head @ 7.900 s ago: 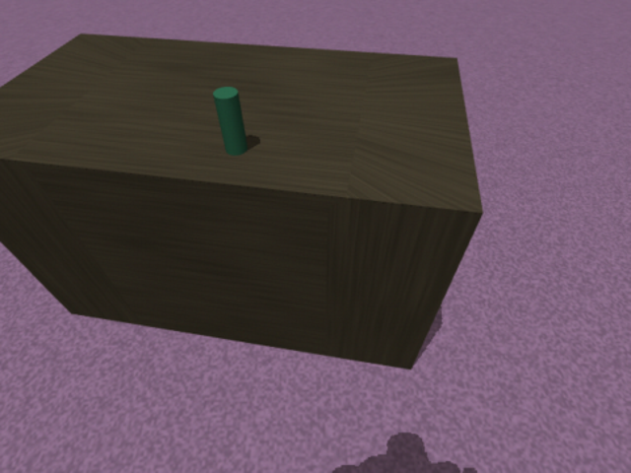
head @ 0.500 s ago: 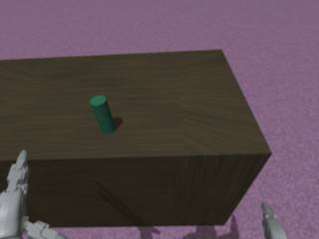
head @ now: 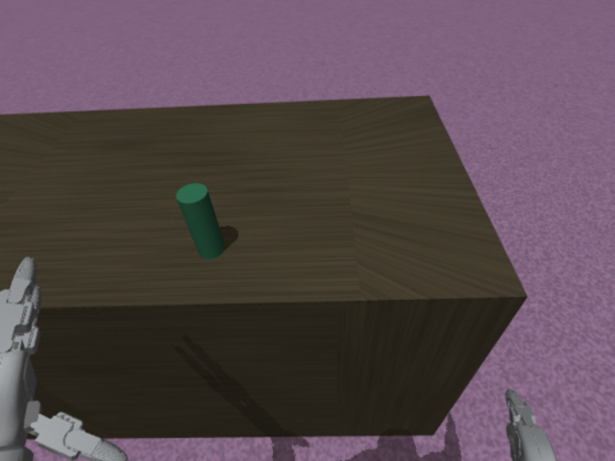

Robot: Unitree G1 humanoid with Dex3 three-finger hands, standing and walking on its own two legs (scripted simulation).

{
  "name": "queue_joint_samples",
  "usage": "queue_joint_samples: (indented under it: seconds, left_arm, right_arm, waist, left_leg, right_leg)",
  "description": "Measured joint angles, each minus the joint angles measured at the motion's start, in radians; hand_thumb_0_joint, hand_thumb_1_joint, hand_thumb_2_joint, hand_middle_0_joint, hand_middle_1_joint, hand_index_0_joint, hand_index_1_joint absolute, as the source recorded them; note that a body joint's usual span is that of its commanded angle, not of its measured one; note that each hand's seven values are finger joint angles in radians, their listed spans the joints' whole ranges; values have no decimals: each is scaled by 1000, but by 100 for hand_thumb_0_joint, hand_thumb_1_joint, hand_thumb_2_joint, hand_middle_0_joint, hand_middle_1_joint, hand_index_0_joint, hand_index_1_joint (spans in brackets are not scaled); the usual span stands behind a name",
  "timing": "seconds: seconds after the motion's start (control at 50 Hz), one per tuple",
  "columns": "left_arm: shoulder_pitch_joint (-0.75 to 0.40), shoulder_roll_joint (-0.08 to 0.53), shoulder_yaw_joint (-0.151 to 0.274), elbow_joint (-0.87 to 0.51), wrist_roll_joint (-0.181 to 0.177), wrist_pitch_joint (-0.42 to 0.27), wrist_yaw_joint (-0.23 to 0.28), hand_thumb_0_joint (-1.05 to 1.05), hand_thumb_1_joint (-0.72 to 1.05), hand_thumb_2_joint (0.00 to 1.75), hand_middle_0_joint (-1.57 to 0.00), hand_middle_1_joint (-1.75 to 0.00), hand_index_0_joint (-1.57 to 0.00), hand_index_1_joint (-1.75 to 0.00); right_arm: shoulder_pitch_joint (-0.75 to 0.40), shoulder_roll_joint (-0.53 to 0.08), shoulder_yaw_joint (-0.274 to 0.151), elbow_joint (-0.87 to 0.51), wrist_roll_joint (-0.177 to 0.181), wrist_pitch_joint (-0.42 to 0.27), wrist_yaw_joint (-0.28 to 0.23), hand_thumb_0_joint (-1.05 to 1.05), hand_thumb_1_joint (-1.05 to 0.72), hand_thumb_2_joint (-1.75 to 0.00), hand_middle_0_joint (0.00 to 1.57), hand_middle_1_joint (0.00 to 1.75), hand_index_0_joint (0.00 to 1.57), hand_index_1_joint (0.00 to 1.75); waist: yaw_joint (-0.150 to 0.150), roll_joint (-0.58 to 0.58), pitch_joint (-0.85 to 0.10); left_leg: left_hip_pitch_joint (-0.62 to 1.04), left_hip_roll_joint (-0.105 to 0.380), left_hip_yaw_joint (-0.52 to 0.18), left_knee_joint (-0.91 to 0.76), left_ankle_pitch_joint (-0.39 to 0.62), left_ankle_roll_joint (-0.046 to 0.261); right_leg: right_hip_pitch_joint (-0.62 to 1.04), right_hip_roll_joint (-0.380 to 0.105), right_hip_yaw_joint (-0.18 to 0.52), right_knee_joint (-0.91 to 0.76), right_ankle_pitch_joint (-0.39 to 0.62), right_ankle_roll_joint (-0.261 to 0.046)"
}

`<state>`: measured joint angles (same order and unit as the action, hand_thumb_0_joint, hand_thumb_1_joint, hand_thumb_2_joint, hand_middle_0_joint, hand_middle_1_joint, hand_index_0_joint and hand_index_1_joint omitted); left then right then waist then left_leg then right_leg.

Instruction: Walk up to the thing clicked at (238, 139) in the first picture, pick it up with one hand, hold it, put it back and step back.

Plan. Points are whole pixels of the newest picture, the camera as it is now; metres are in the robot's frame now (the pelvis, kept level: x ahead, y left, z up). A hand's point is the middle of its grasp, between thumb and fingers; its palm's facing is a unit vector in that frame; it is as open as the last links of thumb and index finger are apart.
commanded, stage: rise first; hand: left
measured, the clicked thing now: (202, 223) +0.48 +0.21 +0.04
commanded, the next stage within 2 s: go down in 0.06 s
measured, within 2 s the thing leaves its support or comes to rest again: neither
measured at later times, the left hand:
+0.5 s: hand (53, 322) +0.23 +0.29 +0.14, palm faces +0.36 -0.87 -0.32, open 17.5 cm
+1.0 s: hand (55, 273) +0.30 +0.33 +0.14, palm faces +0.19 -0.98 -0.10, open 17.3 cm
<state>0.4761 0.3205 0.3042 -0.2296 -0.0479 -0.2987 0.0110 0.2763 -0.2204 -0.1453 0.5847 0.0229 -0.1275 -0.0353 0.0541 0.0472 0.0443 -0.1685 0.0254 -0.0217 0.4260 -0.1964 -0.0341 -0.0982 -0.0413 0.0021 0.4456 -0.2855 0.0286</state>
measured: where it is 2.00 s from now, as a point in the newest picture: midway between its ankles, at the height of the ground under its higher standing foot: outside the picture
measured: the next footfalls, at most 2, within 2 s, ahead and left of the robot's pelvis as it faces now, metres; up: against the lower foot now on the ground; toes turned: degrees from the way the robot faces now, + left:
none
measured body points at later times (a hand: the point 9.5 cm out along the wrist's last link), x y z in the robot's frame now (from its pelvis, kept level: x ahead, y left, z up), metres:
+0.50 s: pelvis +0.00 +0.00 -0.01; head -0.01 -0.02 +0.44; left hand +0.21 +0.33 +0.16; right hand +0.17 -0.25 -0.09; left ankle +0.03 +0.14 -0.74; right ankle -0.02 -0.14 -0.74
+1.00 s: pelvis +0.01 +0.01 -0.01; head +0.01 +0.01 +0.44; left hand +0.29 +0.38 +0.14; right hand +0.17 -0.25 -0.08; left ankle +0.03 +0.14 -0.74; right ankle -0.02 -0.14 -0.74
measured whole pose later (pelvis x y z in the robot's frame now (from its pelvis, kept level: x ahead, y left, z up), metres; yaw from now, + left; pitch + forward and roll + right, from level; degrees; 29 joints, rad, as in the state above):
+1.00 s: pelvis +0.01 +0.01 -0.01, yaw +0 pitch +1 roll +0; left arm -0.12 0.49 0.56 0.35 -0.27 -0.03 -0.44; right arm 0.28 -0.24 -0.05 0.58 0.03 -0.15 -0.10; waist 0.02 0.01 -0.05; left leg -0.29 0.02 -0.02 0.52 -0.26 -0.02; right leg -0.20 -0.04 0.01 0.50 -0.32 0.04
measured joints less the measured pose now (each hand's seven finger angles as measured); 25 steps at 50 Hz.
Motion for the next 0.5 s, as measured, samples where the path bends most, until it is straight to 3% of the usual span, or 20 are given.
queue_joint_samples:
  seconds: [0.2, 0.32, 0.42, 0.5]
  left_arm:
    - [-15, 16, 31, -6, -2, -12, -2, -1, -60, 7, -6, -6, -6, -7]
    - [-65, -13, 70, 50, -37, -64, -51, -1, -60, 6, -6, -7, -6, -8]
    - [-167, 13, 102, 140, -55, -42, -93, -1, -58, 7, -5, -6, -6, -7]
    - [-289, 56, 142, 233, -104, -3, -148, -1, -55, 8, -5, -6, -5, -7]
  right_arm:
    - [-3, 2, -2, 1, -1, 0, 3, -1, 49, -6, 6, 6, 5, 6]
    - [-15, 1, 13, 4, -12, 9, 6, -1, 49, -6, 6, 6, 5, 5]
    - [-25, 9, 25, 14, -13, 19, -3, -1, 49, -6, 6, 5, 5, 5]
    - [-44, 9, 43, 42, -3, 23, -23, -1, 50, -6, 6, 5, 5, 5]
  waist:
    - [4, 5, 3]
    - [-1, -5, -18]
    - [-8, -15, -34]
    - [-20, -18, -40]
  left_leg:
    - [-3, 1, -1, 2, -1, -1]
    - [-49, -1, -10, 54, -24, -2]
    - [-69, -4, -19, 80, -37, -4]
    - [-80, -4, -23, 92, -41, -3]
  right_leg:
    - [-3, 1, -1, 3, -1, -1]
    - [-44, 0, -9, 52, -27, 0]
    - [-59, -2, -16, 77, -42, -1]
    - [-65, -2, -21, 83, -46, 0]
